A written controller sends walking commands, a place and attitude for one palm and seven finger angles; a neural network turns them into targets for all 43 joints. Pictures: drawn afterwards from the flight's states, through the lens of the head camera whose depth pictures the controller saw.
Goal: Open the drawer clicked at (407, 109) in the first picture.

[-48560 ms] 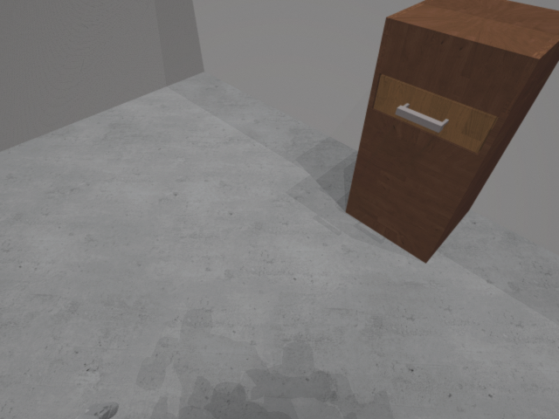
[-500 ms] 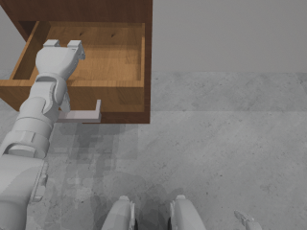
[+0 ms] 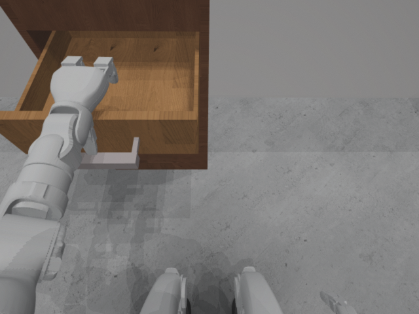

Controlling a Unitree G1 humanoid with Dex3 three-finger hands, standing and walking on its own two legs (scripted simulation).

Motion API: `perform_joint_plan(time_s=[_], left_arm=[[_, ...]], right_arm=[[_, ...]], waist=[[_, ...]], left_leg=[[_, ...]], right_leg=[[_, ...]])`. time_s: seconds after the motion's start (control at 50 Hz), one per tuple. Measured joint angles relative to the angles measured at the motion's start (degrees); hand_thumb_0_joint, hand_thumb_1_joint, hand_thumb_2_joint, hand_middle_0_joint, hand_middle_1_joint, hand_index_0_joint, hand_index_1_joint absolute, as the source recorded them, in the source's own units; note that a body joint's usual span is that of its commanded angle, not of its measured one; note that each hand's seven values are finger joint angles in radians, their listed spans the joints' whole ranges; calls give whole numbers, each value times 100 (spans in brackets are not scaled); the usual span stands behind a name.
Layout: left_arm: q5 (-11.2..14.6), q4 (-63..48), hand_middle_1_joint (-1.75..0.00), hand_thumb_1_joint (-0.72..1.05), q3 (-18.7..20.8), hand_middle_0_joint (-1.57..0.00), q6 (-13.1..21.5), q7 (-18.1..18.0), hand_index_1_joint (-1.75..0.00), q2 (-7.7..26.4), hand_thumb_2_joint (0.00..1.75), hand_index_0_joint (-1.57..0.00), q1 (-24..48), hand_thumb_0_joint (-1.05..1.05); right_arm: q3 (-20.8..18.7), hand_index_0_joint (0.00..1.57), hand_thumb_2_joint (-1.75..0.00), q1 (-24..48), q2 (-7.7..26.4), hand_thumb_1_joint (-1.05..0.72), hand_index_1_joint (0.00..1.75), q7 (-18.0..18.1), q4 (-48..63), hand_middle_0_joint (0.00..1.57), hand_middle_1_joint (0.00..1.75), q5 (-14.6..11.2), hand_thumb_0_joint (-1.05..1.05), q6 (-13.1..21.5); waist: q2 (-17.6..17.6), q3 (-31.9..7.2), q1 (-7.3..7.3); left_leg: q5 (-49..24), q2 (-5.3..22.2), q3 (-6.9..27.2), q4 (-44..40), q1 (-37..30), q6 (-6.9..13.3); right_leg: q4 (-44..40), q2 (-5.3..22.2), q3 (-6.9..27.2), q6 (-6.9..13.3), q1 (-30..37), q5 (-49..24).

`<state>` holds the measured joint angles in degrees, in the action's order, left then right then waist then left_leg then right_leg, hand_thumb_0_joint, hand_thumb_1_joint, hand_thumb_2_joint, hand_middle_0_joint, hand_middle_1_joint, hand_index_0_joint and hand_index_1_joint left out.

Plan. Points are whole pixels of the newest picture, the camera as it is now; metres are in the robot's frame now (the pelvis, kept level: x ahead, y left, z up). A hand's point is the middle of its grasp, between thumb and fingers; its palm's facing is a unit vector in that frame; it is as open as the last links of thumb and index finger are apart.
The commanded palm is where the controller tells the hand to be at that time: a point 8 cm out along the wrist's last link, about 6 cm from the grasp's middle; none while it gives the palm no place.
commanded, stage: lift the fingers back up to retry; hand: left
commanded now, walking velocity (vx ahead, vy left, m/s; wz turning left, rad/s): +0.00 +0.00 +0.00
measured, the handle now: (99, 151) +0.43 +0.22 +0.01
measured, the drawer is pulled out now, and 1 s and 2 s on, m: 0.25 0.25 0.26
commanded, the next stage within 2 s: re-aim the fingers above the handle in 0.88 s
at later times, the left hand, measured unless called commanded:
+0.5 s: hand (91, 106) +0.50 +0.23 +0.07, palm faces -0.02 -0.02 -1.00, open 14.5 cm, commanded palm +0.45 +0.23 +0.02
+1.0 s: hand (91, 107) +0.50 +0.23 +0.06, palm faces -0.05 -0.03 -1.00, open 14.4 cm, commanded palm +0.46 +0.23 +0.05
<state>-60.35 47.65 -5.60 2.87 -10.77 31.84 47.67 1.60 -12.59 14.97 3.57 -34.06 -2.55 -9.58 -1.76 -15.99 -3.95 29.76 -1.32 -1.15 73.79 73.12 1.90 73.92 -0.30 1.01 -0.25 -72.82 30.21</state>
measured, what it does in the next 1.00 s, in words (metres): stands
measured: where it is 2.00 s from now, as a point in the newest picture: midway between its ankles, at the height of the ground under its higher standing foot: outside the picture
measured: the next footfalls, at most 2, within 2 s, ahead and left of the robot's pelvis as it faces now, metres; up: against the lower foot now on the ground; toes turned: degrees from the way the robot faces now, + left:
none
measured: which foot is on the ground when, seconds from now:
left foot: down 0.00-1.00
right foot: down 0.00-1.00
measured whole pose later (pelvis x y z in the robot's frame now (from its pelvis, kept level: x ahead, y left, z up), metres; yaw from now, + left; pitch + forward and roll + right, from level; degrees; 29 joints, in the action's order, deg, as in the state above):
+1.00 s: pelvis +0.02 +0.01 +0.04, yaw -3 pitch +26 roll -1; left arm -61.4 53.6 -0.9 7.5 -16.8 29.8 41.3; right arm -1.1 -18.6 15.6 0.9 -34.0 -0.9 -10.8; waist -2.8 -14.3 -3.9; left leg 28.3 0.4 -1.8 64.1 62.1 2.2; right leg 62.4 -2.0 2.0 -0.6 -61.7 26.9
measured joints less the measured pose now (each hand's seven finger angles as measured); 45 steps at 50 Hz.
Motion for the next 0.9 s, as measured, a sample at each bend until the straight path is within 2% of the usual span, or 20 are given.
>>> perform_joint_plan(time_s=[0.3, 0.54, 0.9], left_arm=[[57, -18, -120, -61, 183, -32, 143, -71, -120, -41, 20, -32, -158, 3], [51, 199, -120, -61, 319, -32, 212, -177, -120, -104, 26, -32, -387, 2], [-71, 526, -120, -61, 454, -32, 441, -524, -120, -179, 28, -32, -639, 3]], right_arm=[[-61, 21, -90, -18, 24, -90, 30, -57, 65, 21, 30, 4, 0, -33], [-102, 21, -90, -226, 19, -90, 30, -137, 167, 21, 30, 21, 0, -95], [-257, 20, -90, -586, 71, -90, 30, -234, 43, 21, 30, 141, 0, -136]], waist=[[-11, 11, 41], [-51, 102, 28], [-101, 171, 3]], left_leg=[[26, 34, -31, -78, -132, 15], [-39, 97, -63, -450, -568, 27], [-142, 173, -71, -939, -1073, 32]], right_leg=[[-107, -36, 35, -17, 124, -11], [-528, -99, 78, -30, 550, -138], [-1112, -174, 98, -34, 1071, -319]])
